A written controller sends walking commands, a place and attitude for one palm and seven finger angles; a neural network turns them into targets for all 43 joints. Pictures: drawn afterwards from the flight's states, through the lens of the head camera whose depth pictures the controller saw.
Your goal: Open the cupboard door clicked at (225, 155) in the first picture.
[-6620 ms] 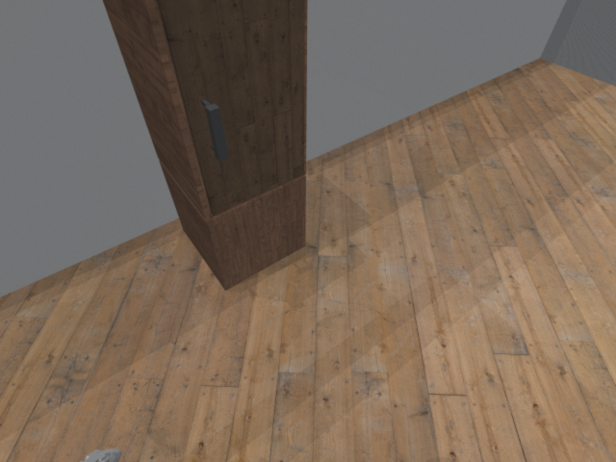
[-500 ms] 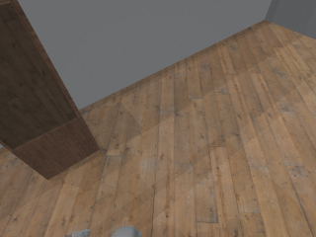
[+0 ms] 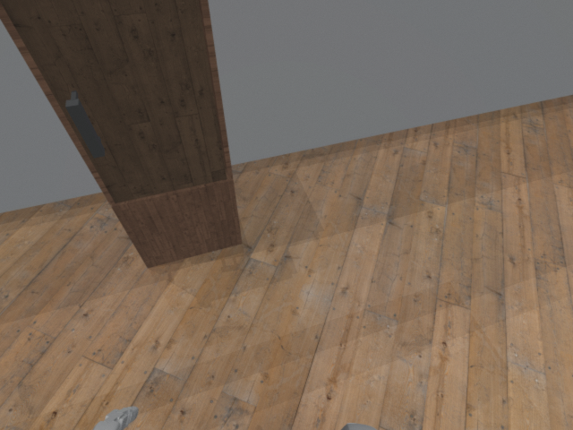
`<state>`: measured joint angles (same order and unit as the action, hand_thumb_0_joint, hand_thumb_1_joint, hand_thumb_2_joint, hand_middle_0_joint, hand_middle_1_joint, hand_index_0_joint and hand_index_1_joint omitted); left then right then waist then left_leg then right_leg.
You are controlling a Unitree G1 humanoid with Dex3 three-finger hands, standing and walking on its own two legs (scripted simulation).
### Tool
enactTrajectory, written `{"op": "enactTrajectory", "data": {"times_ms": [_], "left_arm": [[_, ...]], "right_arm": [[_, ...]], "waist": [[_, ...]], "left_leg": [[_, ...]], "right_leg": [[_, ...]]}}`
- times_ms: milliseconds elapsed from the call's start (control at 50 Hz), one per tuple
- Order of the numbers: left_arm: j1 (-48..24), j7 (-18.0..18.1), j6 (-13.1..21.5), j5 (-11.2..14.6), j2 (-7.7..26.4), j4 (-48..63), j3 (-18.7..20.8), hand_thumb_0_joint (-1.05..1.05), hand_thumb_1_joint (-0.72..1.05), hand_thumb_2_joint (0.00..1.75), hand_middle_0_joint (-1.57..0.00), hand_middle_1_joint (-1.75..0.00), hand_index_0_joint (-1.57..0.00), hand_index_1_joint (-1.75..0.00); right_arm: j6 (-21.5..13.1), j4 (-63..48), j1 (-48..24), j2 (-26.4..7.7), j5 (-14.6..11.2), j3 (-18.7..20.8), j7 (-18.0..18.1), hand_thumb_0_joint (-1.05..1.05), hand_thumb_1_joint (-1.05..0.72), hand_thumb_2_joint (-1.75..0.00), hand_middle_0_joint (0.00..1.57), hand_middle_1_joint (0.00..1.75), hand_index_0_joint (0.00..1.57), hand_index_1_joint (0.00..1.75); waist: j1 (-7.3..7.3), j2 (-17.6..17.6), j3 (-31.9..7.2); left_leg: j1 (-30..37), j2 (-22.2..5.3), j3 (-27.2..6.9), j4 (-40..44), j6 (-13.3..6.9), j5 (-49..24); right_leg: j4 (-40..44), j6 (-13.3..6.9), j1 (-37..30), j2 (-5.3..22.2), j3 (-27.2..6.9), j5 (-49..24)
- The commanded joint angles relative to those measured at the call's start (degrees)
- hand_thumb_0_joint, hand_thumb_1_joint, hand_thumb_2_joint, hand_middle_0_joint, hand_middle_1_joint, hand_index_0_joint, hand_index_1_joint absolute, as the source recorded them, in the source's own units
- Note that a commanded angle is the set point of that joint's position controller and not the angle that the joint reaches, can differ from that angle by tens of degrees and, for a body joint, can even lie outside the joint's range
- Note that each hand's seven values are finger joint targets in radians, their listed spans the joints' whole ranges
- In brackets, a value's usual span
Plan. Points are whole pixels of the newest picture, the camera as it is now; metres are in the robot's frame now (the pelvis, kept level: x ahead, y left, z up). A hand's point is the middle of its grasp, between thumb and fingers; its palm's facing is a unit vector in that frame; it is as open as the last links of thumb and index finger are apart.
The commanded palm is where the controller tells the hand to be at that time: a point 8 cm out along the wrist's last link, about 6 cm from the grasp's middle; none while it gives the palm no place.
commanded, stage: turn to face it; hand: left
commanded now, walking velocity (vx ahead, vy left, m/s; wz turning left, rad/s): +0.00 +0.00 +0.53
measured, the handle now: (86, 124) +0.73 +0.50 -0.05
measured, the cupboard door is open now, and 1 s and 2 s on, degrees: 0 0 0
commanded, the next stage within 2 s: take the last steps up to it in 0.40 s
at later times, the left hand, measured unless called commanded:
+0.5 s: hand out of the picture -0.05 +0.19 -0.17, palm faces +0.30 -0.92 -0.25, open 7.4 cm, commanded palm none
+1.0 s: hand out of the picture +0.04 +0.20 -0.17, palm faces +0.32 -0.92 -0.21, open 7.4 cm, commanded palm none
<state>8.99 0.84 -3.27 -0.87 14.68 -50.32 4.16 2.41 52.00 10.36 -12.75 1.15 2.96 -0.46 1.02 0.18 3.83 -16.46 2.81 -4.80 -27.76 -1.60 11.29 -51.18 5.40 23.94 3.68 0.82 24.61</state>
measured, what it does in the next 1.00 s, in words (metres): steps on the spot, turning left: right foot, then left foot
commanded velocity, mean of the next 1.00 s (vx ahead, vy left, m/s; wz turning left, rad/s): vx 0.16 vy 0.00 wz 0.20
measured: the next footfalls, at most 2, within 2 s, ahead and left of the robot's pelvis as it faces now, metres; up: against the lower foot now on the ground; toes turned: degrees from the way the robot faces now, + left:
right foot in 0.10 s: +0.05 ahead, -0.14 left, +0.00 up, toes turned +2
left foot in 0.52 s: -0.03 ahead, +0.11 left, +0.00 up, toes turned +19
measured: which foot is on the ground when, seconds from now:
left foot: down 0.00-0.10, up 0.12-0.50, down 0.52-1.00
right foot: up 0.00-0.08, down 0.10-0.54, up 0.56-0.96, down 0.98-1.00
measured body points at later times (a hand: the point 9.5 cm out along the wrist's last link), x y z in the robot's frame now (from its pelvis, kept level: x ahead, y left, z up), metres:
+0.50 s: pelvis -0.02 -0.01 +0.00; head +0.01 -0.01 +0.44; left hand -0.06 +0.24 -0.15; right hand +0.13 -0.24 -0.15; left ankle -0.07 +0.11 -0.72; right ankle +0.01 -0.14 -0.74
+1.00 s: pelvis +0.04 +0.00 -0.01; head +0.05 -0.01 +0.44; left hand +0.02 +0.25 -0.15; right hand +0.06 -0.23 -0.17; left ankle -0.07 +0.10 -0.74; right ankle +0.10 -0.08 -0.74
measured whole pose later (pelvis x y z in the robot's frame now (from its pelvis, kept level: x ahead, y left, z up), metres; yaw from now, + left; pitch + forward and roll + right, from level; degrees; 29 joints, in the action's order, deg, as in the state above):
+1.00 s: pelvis +0.04 +0.00 -0.01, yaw +19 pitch -1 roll +1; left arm 12.8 -1.1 1.0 -1.9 9.3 -58.4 2.4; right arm -0.8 63.8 22.9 -10.1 1.0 2.0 1.2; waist 1.5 1.3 0.9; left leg -6.3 0.6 0.9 -29.3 -0.7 21.5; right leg -31.8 0.7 16.5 3.3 6.5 14.8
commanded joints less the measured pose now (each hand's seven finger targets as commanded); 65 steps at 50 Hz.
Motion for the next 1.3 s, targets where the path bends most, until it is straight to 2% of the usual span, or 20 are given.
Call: {"op": "enactTrajectory", "data": {"times_ms": [0, 60, 80, 100, 200, 360, 460, 480, 500, 520, 540, 600, 860, 920, 940, 980, 1000, 1060, 1100, 1280], "left_arm": [[1.62, 0.51, 2.08, 0.63, 4.01, 5.18, 0.69, 0.0, 0.9, 0.9, -0.2, -0.3, -0.2, -0.3], [7.71, 0.98, 3.24, 0.36, 6.92, 4.0, 1.33, 0.0, 0.9, 0.9, -0.2, -0.3, -0.2, -0.3], [8.77, 1.45, 3.77, -0.66, 11.98, 4.14, 2.35, 0.0, 0.9, 0.9, -0.2, -0.3, -0.2, -0.3], [7.0, 1.25, 3.26, -0.54, 13.88, 5.28, 2.0, 0.0, 0.9, 0.9, -0.2, -0.3, -0.2, -0.3], [-0.23, 1.17, 4.06, -0.32, 6.18, 5.69, 0.43, 0.0, 0.9, 0.9, -0.2, -0.3, -0.2, -0.3], [9.53, 1.02, 3.76, -1.08, 8.85, -0.01, 1.23, 0.0, 0.9, 0.9, -0.2, -0.3, -0.2, -0.3], [7.41, 1.08, 3.12, -0.55, 9.31, -1.9, 1.74, 0.0, 0.9, 0.9, -0.2, -0.3, -0.2, -0.3], [7.64, 0.98, 2.77, 0.1, 7.68, -1.85, 1.34, 0.0, 0.9, 0.9, -0.2, -0.3, -0.2, -0.3], [9.55, 0.64, 2.44, 0.52, 3.85, -0.98, 0.71, 0.0, 0.9, 0.9, -0.2, -0.3, -0.2, -0.3], [7.49, 0.46, 2.34, 0.0, 1.83, 0.23, -0.32, 0.0, 0.9, 0.9, -0.2, -0.3, -0.2, -0.3], [3.37, 0.74, 1.63, -0.4, 2.56, -0.05, -0.34, 0.0, 0.9, 0.9, -0.2, -0.3, -0.2, -0.3], [3.64, -1.05, 2.37, -0.81, 2.55, -3.03, -0.19, 0.0, 0.9, 0.9, -0.2, -0.3, -0.2, -0.3], [0.91, -2.06, 4.01, -0.6, -0.75, -3.77, -1.17, 0.0, 0.9, 0.9, -0.2, -0.3, -0.2, -0.3], [7.59, -1.91, 4.81, -0.69, -1.36, -6.34, -0.7, 0.0, 0.9, 0.9, -0.2, -0.3, -0.2, -0.3], [12.3, -1.6, 5.41, -0.78, 0.13, -8.19, -0.32, 0.0, 0.9, 0.9, -0.2, -0.3, -0.2, -0.3], [23.59, -0.58, 6.2, -0.68, 8.93, -10.75, 1.35, 0.0, 0.9, 0.9, -0.2, -0.3, -0.2, -0.3], [22.96, -0.31, 6.51, -0.01, 8.28, -11.0, 1.31, 0.0, 0.9, 0.9, -0.2, -0.3, -0.2, -0.3], [12.61, 0.27, 6.85, -0.28, 0.84, -8.84, -0.11, 0.0, 0.9, 0.9, -0.2, -0.3, -0.2, -0.3], [12.68, 0.2, 7.54, -0.22, -1.33, -9.16, -1.0, 0.0, 0.9, 0.9, -0.2, -0.3, -0.2, -0.3], [17.92, 0.45, 8.65, -0.55, 0.02, -12.75, -0.99, 0.0, 0.9, 0.9, -0.2, -0.3, -0.2, -0.3]], "right_arm": [[-0.75, -3.94, -0.21, -12.5, 0.37, 4.13, 0.6, 0.0, -0.9, -0.9, 0.2, 0.3, 0.2, 0.3], [-0.57, -4.84, -1.53, -9.71, -0.5, 3.91, 0.22, 0.0, -0.9, -0.9, 0.2, 0.3, 0.2, 0.3], [-0.72, -5.89, -0.19, -5.48, -0.89, 3.31, -0.06, 0.0, -0.9, -0.9, 0.2, 0.3, 0.2, 0.3], [-0.59, -6.77, -0.79, -6.62, -0.16, 3.7, -0.01, 0.0, -0.9, -0.9, 0.2, 0.3, 0.2, 0.3], [0.87, -2.05, 1.95, -5.97, 0.25, 3.42, -1.13, 0.0, -0.9, -0.9, 0.2, 0.3, 0.2, 0.3], [0.28, -2.28, -5.08, -3.79, -0.56, 1.58, -0.61, 0.0, -0.9, -0.9, 0.2, 0.3, 0.2, 0.3], [-1.02, 0.05, 0.65, -4.02, -0.79, 0.9, 0.04, 0.0, -0.9, -0.9, 0.2, 0.3, 0.2, 0.3], [-1.67, 0.87, 2.66, -5.93, -0.54, 1.19, 0.1, 0.0, -0.9, -0.9, 0.2, 0.3, 0.2, 0.3], [-2.2, 0.77, 3.49, -11.26, 0.05, 2.11, 0.3, 0.0, -0.9, -0.9, 0.2, 0.3, 0.2, 0.3], [-1.64, 1.16, 5.76, -14.14, 0.13, 2.52, 0.38, 0.0, -0.9, -0.9, 0.2, 0.3, 0.2, 0.3], [-1.98, 2.54, 7.08, -12.97, 0.49, 2.35, 1.26, 0.0, -0.9, -0.9, 0.2, 0.3, 0.2, 0.3], [-2.88, 2.14, 3.15, -8.08, 0.26, 0.8, 1.8, 0.0, -0.9, -0.9, 0.2, 0.3, 0.2, 0.3], [-4.69, 7.27, 10.52, -6.51, 0.36, 1.12, 1.86, 0.0, -0.9, -0.9, 0.2, 0.3, 0.2, 0.3], [-4.68, 8.2, 9.72, -5.39, 0.29, 0.79, 1.99, 0.0, -0.9, -0.9, 0.2, 0.3, 0.2, 0.3], [-4.92, 8.5, 9.91, -4.08, 0.04, 0.53, 1.95, 0.0, -0.9, -0.9, 0.2, 0.3, 0.2, 0.3], [-5.4, 5.1, 7.69, -0.55, -0.38, -0.23, 1.15, 0.0, -0.9, -0.9, 0.2, 0.3, 0.2, 0.3], [-4.92, 4.92, 5.62, -3.29, 0.1, 0.59, 0.86, 0.0, -0.9, -0.9, 0.2, 0.3, 0.2, 0.3], [-4.15, 7.08, 6.66, -0.63, 0.43, 1.26, -0.04, 0.0, -0.9, -0.9, 0.2, 0.3, 0.2, 0.3], [-3.52, 8.42, 9.46, 1.35, 0.69, 0.97, -0.29, 0.0, -0.9, -0.9, 0.2, 0.3, 0.2, 0.3], [-3.91, 4.27, -1.0, 2.34, 0.14, 0.49, -1.51, 0.0, -0.9, -0.9, 0.2, 0.3, 0.2, 0.3]], "waist": [[-0.08, 10.01, -7.33], [-3.23, 2.67, -8.58], [-3.49, -12.91, -8.5], [-3.18, -14.41, -6.53], [0.78, -9.04, -0.7], [-4.19, -12.67, -3.49], [-1.1, -11.58, -7.1], [-0.08, -5.57, -8.44], [0.04, 9.86, -9.88], [1.4, 15.94, -8.61], [3.27, 16.87, -6.63], [0.4, 9.65, 0.45], [0.87, 7.74, 3.27], [-2.66, 4.21, 0.82], [-4.52, 0.58, -0.84], [-8.7, -17.58, -3.84], [-8.46, -16.77, -1.79], [-2.71, -3.45, 3.79], [-1.11, -5.24, 2.86], [-2.27, -6.28, 4.01]], "left_leg": [[4.46, -13.38, -18.02, 5.52, -7.91, -16.44], [-7.11, -7.57, -15.06, -2.65, -2.58, -7.1], [-18.1, 0.56, -4.35, -15.22, 2.29, 10.65], [-18.32, 1.72, -0.73, -27.37, 3.55, 21.81], [-15.65, -3.01, 1.53, -42.1, 4.84, 9.36], [-9.59, -3.19, 7.18, -21.42, 5.38, 16.04], [4.37, -2.67, 9.49, 0.37, 3.95, 4.68], [11.89, -5.23, 7.17, 7.23, 2.91, -3.11], [19.61, -17.8, -7.79, 8.72, -1.77, -13.73], [17.04, -25.07, -13.58, 10.27, -7.56, -17.01], [13.86, -23.9, -15.21, 13.15, -8.61, -7.69], [8.95, -18.26, -9.92, 16.21, -7.59, 7.59], [6.46, -17.13, -8.4, 17.34, -8.91, 9.74], [1.96, -14.27, -5.1, 9.61, -6.38, 8.51], [-1.96, -11.01, -2.25, 2.07, -4.38, 8.58], [-21.45, -1.94, 7.62, -26.69, -0.36, 23.08], [-22.33, -4.86, 3.15, -34.33, -0.71, 19.92], [-20.74, -9.09, 3.35, -38.27, 0.52, 5.96], [-18.32, -9.27, 5.12, -36.37, 1.79, 1.48], [-18.5, -9.69, 9.49, -18.25, 2.63, -2.28]], "right_leg": [[10.1, -1.06, -4.56, -2.18, -0.04, -0.15], [30.38, -2.44, -21.27, 1.08, -2.69, -11.27], [36.67, -7.78, -27.09, 16.69, -18.88, -10.4], [37.32, -13.19, -18.8, 24.99, -22.84, -12.82], [34.13, -11.24, -10.79, 13.47, -5.03, -19.9], [29.77, -13.37, -19.27, 15.47, -1.7, -36.8], [22.14, -9.57, -16.84, 14.11, 2.22, -36.3], [16.68, -6.78, -11.85, 11.75, 4.36, -30.08], [7.96, -2.99, 0.46, 5.49, 7.75, -8.32], [0.28, -2.13, 4.94, 2.72, 6.52, 11.25], [-5.66, -2.19, 6.6, 2.44, 2.91, 10.8], [-11.87, -3.01, 9.54, 3.05, 1.46, -0.47], [11.09, -3.06, 0.37, 1.28, 4.22, -3.84], [22.03, -3.52, -12.82, -0.97, 5.99, -9.89], [26.62, -4.46, -21.01, 0.63, 3.37, -10.33], [39.73, -13.86, -33.58, 22.22, -27.02, 0.52], [43.72, -15.15, -26.5, 22.67, -30.18, 9.56], [44.2, -13.02, -15.42, 17.01, -15.31, 5.36], [43.37, -11.22, -14.31, 12.93, -5.88, -7.46], [41.13, -13.51, -18.33, 12.48, 0.09, -23.99]]}}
